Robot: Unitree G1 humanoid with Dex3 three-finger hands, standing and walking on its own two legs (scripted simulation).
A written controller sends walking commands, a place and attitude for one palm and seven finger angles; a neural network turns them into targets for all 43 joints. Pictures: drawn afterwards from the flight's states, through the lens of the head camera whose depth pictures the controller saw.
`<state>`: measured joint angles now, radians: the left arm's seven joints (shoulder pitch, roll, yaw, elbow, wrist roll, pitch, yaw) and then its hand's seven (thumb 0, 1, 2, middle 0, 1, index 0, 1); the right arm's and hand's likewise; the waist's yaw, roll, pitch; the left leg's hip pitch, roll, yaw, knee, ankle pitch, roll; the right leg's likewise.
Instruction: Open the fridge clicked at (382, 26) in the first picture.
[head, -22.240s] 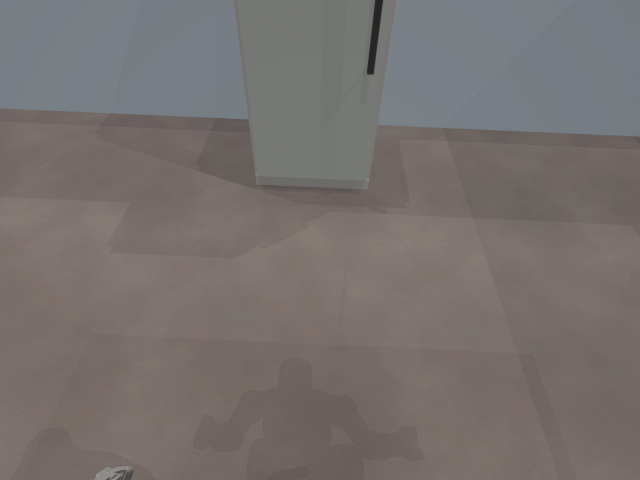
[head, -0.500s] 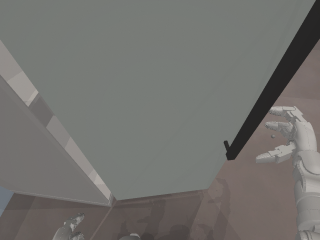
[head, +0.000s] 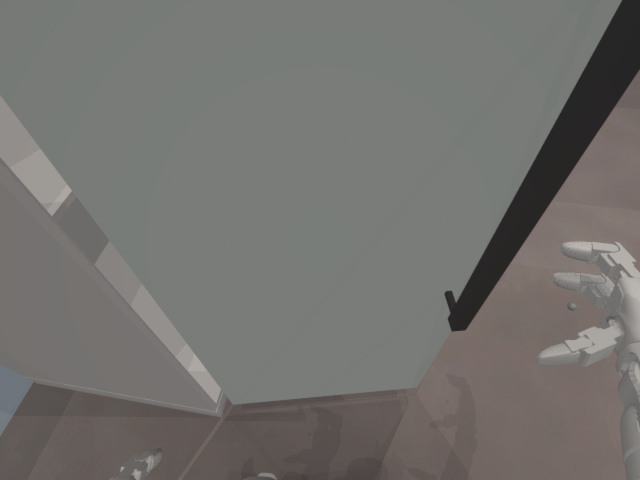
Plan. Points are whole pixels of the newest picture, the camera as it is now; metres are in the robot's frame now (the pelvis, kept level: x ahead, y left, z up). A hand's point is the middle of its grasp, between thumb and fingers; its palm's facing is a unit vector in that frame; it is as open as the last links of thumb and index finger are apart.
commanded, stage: slip the hand off the handle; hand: right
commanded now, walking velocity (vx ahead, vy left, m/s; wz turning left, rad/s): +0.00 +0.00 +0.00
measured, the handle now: (506, 214) +0.41 -0.17 +0.13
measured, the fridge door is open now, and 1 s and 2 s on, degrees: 76 76 76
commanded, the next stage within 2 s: draw the hand back to the body in 0.48 s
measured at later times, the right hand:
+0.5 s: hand (598, 381) +0.26 -0.27 +0.05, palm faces +0.15 +0.96 -0.23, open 14.6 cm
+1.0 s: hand out of the picture +0.22 -0.27 +0.10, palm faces -0.03 +1.00 -0.06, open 14.7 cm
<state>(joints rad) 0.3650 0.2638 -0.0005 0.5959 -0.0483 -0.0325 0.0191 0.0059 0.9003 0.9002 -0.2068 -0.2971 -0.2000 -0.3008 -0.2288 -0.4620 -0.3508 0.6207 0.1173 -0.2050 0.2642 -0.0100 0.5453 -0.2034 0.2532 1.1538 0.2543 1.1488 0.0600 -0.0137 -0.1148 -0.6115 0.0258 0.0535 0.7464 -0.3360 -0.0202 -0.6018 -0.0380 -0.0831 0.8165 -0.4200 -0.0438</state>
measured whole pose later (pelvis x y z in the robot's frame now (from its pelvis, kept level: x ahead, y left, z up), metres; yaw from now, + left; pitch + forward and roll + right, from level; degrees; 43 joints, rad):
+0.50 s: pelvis -0.01 +0.02 +0.00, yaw -3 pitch +8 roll +1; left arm 0.25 0.26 -0.03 0.56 -0.05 -0.14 0.06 0.01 0.90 0.90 -0.21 -0.30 -0.20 -0.30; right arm 0.05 -0.43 -0.34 0.36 0.17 -0.16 0.29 -0.01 0.55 -0.20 0.26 1.15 0.26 1.15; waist 0.00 -0.03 -0.10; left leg -0.55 0.03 0.10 0.78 -0.36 0.01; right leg -0.55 -0.03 -0.04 0.82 -0.42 -0.02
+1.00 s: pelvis -0.01 +0.02 +0.00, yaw -2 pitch +6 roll +2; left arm 0.30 0.31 -0.02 0.54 -0.08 -0.27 0.07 0.01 0.90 0.90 -0.21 -0.30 -0.20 -0.30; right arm 0.15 -0.47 -0.47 0.23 0.43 -0.14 0.62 -0.01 0.55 -0.20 0.25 1.15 0.25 1.15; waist 0.00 -0.04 -0.10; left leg -0.52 0.02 0.09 0.77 -0.35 0.01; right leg -0.52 -0.05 -0.04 0.83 -0.42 -0.02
